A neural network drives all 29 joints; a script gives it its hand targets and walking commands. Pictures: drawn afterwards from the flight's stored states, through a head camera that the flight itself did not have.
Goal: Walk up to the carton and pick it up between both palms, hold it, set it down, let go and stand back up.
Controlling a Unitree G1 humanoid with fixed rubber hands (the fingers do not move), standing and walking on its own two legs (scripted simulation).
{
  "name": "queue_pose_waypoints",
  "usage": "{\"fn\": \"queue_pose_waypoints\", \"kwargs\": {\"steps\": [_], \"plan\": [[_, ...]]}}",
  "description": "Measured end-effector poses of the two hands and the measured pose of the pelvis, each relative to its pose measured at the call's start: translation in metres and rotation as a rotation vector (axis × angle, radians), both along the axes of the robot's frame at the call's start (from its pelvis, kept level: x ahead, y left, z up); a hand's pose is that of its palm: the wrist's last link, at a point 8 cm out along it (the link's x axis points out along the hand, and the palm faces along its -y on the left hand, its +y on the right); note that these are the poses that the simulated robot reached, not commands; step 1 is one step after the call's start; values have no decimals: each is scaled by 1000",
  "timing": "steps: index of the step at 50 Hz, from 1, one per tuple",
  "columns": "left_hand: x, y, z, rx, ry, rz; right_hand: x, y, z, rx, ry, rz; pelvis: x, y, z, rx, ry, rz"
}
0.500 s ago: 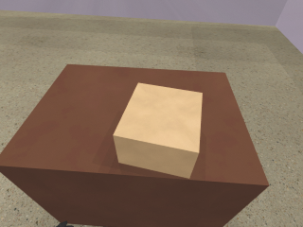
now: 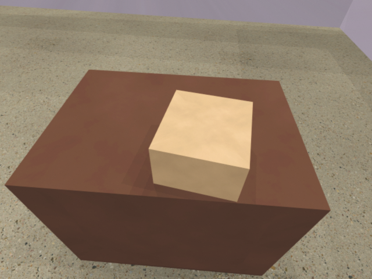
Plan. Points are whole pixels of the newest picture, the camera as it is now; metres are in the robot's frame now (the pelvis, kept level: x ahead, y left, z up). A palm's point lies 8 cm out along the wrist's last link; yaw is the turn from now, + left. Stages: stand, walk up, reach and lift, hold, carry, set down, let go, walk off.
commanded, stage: stand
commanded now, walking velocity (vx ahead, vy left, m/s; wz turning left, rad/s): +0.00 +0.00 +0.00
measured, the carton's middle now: (204, 141) +0.49 -0.03 -0.01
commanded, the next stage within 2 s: none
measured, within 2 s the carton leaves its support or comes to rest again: neither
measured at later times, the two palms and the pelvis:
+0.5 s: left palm out of the picture +0.03 +0.25 -0.12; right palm out of the picture +0.04 -0.27 -0.12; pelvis +0.00 -0.01 +0.00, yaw +0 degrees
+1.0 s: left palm out of the picture +0.07 +0.24 -0.12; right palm out of the picture +0.07 -0.27 -0.12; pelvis +0.03 -0.02 +0.00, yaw +0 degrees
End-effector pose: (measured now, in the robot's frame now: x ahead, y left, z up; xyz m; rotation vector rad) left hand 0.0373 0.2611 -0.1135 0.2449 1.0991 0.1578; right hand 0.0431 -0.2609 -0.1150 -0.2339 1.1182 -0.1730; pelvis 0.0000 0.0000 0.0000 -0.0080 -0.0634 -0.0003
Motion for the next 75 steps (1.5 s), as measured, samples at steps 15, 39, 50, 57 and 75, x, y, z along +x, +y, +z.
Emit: {"fn": "queue_pose_waypoints", "kwargs": {"steps": [15, 39, 50, 57, 75], "plan": [[-26, -3, -4, 5, 68, 28, -7, 0, -7, 12, 23, -7, -3, -3, -2, 2, 13, 1], [21, -20, -4, -5, 39, 10, 9, -9, -7, 14, 57, -23, 20, -16, 1, 6, 24, -1], [33, -23, -4, -4, 47, 16, 22, -10, -7, 14, 66, -20, 31, -18, 2, 7, 25, 0], [35, -23, -4, -4, 61, 23, 27, -10, -8, 14, 75, -20, 35, -19, 3, 7, 25, 0], [32, -27, -7, -8, 103, 39, 25, -9, -10, 16, 116, -29, 41, -19, 5, 7, 23, 1]]}}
